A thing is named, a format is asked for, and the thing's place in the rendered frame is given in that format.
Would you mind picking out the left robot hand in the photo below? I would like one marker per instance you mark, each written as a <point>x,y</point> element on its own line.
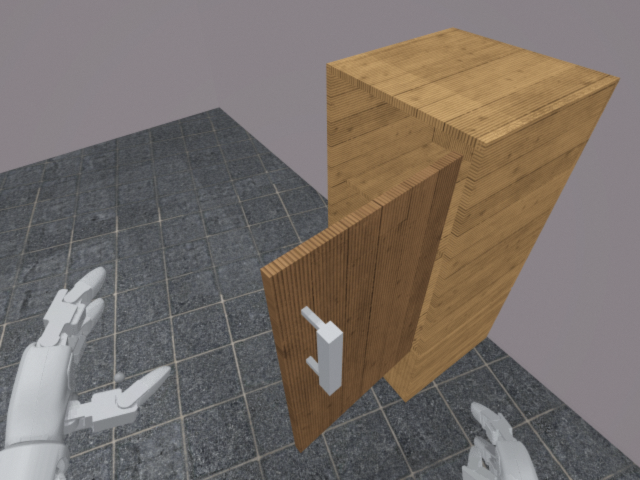
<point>39,407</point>

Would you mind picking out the cupboard door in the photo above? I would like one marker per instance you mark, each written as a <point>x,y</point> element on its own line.
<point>368,273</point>

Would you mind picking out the handle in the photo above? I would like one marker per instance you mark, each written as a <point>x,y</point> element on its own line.
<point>329,349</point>

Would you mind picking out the robot left forearm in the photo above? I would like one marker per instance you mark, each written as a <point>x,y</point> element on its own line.
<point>35,460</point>

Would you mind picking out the right robot hand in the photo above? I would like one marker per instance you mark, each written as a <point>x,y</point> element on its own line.
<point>509,460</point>

